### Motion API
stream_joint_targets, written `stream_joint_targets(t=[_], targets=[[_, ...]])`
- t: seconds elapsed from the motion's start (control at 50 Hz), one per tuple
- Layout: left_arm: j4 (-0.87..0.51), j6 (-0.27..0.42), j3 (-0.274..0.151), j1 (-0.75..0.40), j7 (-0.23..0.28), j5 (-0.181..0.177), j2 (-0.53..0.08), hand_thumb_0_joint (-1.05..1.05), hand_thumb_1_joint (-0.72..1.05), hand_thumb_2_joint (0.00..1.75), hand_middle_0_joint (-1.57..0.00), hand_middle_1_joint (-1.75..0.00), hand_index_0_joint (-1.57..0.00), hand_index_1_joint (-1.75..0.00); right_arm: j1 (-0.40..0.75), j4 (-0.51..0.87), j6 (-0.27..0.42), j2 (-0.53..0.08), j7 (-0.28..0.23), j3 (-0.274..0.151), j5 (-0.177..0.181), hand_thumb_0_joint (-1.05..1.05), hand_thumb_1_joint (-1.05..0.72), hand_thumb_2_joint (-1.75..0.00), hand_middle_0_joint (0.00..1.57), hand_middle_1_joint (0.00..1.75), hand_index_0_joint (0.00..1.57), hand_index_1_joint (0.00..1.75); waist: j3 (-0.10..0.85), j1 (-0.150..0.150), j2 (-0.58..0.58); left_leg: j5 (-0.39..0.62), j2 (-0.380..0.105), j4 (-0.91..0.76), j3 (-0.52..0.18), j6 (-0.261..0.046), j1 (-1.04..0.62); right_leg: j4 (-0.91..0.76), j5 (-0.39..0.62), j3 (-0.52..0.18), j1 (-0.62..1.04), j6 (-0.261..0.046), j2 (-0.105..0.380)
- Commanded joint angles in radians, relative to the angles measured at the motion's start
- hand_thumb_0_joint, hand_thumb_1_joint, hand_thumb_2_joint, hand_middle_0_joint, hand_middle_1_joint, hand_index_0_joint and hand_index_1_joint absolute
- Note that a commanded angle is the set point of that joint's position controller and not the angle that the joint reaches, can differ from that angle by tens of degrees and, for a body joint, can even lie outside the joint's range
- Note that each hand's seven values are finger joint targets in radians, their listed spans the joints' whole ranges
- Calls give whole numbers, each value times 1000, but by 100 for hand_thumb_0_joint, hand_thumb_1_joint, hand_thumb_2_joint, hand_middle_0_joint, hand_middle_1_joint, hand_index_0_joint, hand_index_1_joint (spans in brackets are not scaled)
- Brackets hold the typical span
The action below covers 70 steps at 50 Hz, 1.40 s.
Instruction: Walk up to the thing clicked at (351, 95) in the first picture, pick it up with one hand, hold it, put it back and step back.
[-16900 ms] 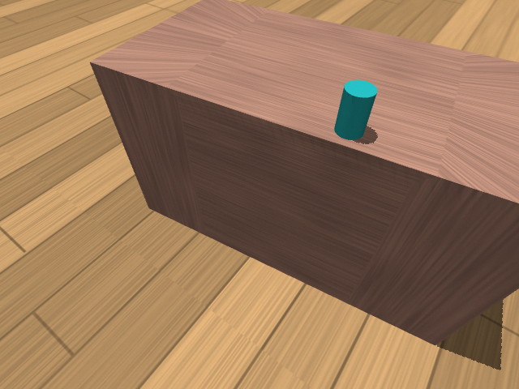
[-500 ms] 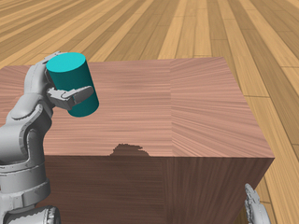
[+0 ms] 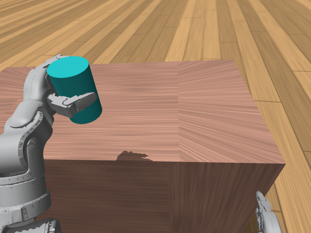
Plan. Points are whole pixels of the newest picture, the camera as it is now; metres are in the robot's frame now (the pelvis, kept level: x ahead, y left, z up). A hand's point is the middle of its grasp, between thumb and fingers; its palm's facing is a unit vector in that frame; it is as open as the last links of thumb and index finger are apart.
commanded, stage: hold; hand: left
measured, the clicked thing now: (77, 91) +0.32 +0.16 +0.27
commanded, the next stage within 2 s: crouch in 1.42 s
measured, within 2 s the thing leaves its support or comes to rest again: neither
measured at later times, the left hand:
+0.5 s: hand (77, 91) +0.32 +0.16 +0.27, palm faces +0.10 -0.99 -0.01, open 10.5 cm
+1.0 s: hand (80, 89) +0.33 +0.16 +0.27, palm faces +0.09 -1.00 +0.00, open 10.5 cm
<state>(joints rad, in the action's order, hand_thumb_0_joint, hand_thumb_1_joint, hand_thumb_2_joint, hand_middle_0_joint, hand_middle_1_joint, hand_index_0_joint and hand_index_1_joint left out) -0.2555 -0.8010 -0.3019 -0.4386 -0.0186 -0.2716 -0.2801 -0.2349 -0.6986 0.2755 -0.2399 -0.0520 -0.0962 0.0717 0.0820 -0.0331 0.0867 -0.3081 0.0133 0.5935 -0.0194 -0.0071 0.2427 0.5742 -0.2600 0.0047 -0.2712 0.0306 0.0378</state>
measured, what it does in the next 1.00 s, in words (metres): stands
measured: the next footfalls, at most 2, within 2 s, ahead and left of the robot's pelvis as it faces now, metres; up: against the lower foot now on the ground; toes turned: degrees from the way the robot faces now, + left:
none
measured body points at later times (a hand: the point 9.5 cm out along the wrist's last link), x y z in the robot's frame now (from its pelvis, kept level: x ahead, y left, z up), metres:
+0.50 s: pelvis +0.00 +0.00 +0.00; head -0.05 -0.04 +0.45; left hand +0.31 +0.22 +0.27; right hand +0.17 -0.26 -0.08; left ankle +0.01 +0.11 -0.73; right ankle +0.03 -0.14 -0.73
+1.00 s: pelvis +0.00 +0.00 +0.00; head -0.05 -0.03 +0.45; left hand +0.32 +0.21 +0.27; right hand +0.17 -0.26 -0.07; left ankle +0.01 +0.11 -0.73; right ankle +0.03 -0.14 -0.73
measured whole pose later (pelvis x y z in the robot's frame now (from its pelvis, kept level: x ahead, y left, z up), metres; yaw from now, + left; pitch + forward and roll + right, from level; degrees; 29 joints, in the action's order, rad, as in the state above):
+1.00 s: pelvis +0.00 +0.00 +0.00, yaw +0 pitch -2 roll +0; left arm -0.22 -0.79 -0.30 -0.44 -0.01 -0.27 -0.26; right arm -0.24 -0.68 0.28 -0.24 -0.05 -0.10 0.07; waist 0.08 -0.03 0.09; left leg -0.31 0.01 0.60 -0.02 -0.01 0.25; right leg 0.58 -0.26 0.00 -0.28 0.03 0.04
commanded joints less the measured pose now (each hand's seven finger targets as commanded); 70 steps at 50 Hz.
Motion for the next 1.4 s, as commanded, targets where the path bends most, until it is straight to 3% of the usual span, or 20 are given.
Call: stream_joint_targets(t=[0.0,0.1,0.12,0.14,0.2,0.24,0.28,0.4,0.44,0.48,0.62,0.64,0.66,0.74,0.92,1.08,1.14,1.2,1.26,1.38], targets=[[-185,86,-63,-497,-8,-21,-193,0,6,130,-126,-144,-128,-145,152,168,72,-121,-10,-39,2,0,54,-5,5,5,5,5,184,6,-65,145,-2,-107,-10,1,-62,-88,102,52,18,-31,-38],[-206,89,-84,-521,12,-18,-210,0,6,129,-125,-143,-127,-144,155,175,70,-111,-2,-37,5,0,54,-5,5,5,5,5,189,-12,-64,147,1,-106,-9,1,-46,-83,105,52,36,-31,-35],[-198,90,-84,-520,15,-15,-213,0,4,129,-125,-143,-128,-144,143,179,68,-119,-3,-50,6,0,54,-6,5,5,5,5,199,2,-59,153,3,-101,-1,0,-61,-82,110,51,29,-32,-36],[-193,93,-85,-508,16,-18,-203,0,4,129,-126,-144,-128,-145,142,177,65,-103,-2,-38,6,0,54,-6,5,5,5,5,192,-11,-81,154,5,-96,0,-3,-46,-86,108,53,41,-30,-34],[-176,92,-78,-484,22,-16,-189,0,4,129,-125,-143,-127,-144,146,194,65,-108,3,-42,7,0,54,-6,5,5,5,5,198,-2,-86,156,11,-88,14,-7,-46,-87,112,48,36,-28,-33],[-246,106,-96,-525,27,-6,-235,0,4,129,-124,-143,-127,-144,136,189,64,-114,1,-48,7,0,54,-6,5,5,5,5,211,-5,-66,139,13,-90,15,-6,-55,-87,94,47,33,-29,-32],[-204,104,-69,-490,21,-10,-186,0,6,129,-126,-144,-128,-145,146,191,61,-104,4,-35,4,0,54,-6,5,5,5,5,192,-8,-70,141,1,-101,-3,0,-47,-85,98,51,32,-30,-35],[-280,118,-74,-475,5,-14,-205,0,5,130,-127,-144,-129,-146,150,190,61,-108,-1,-40,3,0,54,-6,5,5,5,5,206,-8,-64,142,4,-95,2,-3,-54,-86,96,51,41,-30,-35],[-221,108,-55,-429,-3,-17,-175,0,7,131,-126,-145,-128,-146,153,178,60,-108,-4,-36,2,0,54,-6,5,5,5,5,175,-1,-78,123,3,-100,-2,-5,-41,-92,86,50,30,-27,-34],[-284,112,-64,-454,-5,-19,-198,0,6,129,-126,-143,-128,-144,164,181,64,-117,-8,-39,1,0,54,-6,5,5,5,5,196,-2,-62,118,9,-99,6,-6,-53,-95,80,47,31,-28,-33],[-256,117,-87,-477,10,-21,-210,0,3,130,-126,-144,-128,-146,146,182,70,-117,-21,-43,-2,0,54,-6,5,5,5,5,194,13,-79,149,1,-96,-2,-3,-63,-82,108,49,26,-28,-37],[-288,117,-66,-489,11,-17,-204,0,2,130,-124,-144,-126,-145,142,172,69,-109,-19,-34,-1,0,55,-6,5,5,5,5,199,11,-41,153,1,-100,-3,1,-69,-77,111,50,20,-33,-38],[-218,111,-56,-457,12,-19,-175,0,4,129,-125,-143,-127,-144,143,177,74,-110,-21,-41,-1,0,54,-6,5,5,5,5,171,11,-65,141,4,-97,-1,-1,-52,-82,104,50,21,-30,-35],[-245,114,-80,-482,10,-16,-211,0,3,130,-126,-144,-127,-145,130,165,75,-115,-20,-49,-1,0,54,-6,5,5,5,5,187,9,-59,127,9,-96,7,-5,-51,-90,94,50,23,-27,-34],[-201,105,-60,-460,9,-16,-175,0,5,129,-127,-144,-129,-145,150,196,76,-109,-7,-40,2,0,54,-6,5,5,5,5,179,-6,-84,152,7,-93,6,-5,-43,-85,110,53,37,-28,-36],[-261,127,-96,-469,19,-10,-216,0,4,129,-126,-143,-128,-144,135,196,65,-114,-1,-54,0,0,54,-6,5,5,5,5,206,-9,-79,160,6,-89,8,-4,-48,-83,112,52,50,-28,-37],[-239,120,-69,-417,13,-13,-174,0,5,128,-125,-143,-127,-144,146,186,62,-108,-1,-46,-1,0,54,-6,5,5,5,5,196,-5,-77,153,7,-88,9,-6,-47,-86,109,49,42,-28,-35],[-286,124,-86,-466,15,-10,-213,0,2,127,-124,-142,-126,-143,143,200,64,-122,-5,-54,-2,0,54,-6,5,5,5,5,216,2,-60,161,5,-88,9,-2,-66,-81,114,50,38,-30,-39],[-255,113,-42,-434,6,-17,-157,0,3,129,-127,-145,-129,-146,154,196,71,-104,-5,-36,-2,0,54,-6,5,5,5,5,174,3,-67,136,1,-99,1,0,-47,-81,94,52,23,-30,-39],[-253,105,-48,-460,3,-20,-169,0,3,129,-127,-144,-129,-145,152,192,73,-119,-11,-47,0,0,54,-6,5,5,5,5,190,10,-54,136,6,-99,6,-3,-58,-83,104,49,25,-30,-37]])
